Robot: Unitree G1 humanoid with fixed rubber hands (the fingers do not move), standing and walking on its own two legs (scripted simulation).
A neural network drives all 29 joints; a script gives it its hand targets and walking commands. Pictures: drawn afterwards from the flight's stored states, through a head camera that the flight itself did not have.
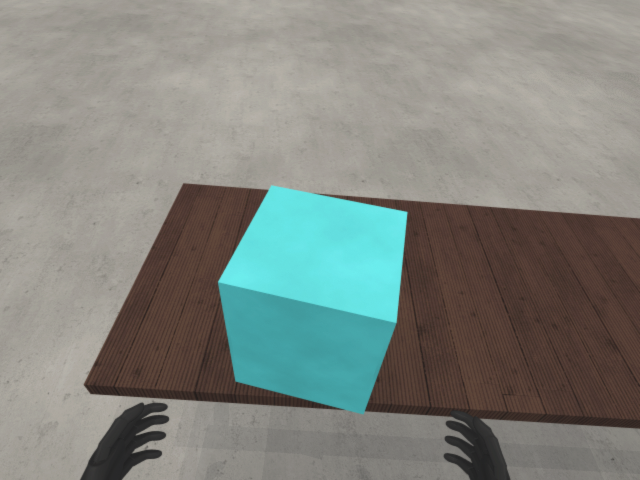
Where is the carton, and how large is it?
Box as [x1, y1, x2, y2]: [218, 185, 406, 414]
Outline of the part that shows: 271,185 218,281 235,381 363,414 396,322 406,212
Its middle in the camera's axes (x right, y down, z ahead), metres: -0.01 +0.10 +0.60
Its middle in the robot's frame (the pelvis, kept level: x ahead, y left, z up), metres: +0.40 +0.03 -0.01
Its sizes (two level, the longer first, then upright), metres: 0.210 0.200 0.250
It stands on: a table, 0.65 m high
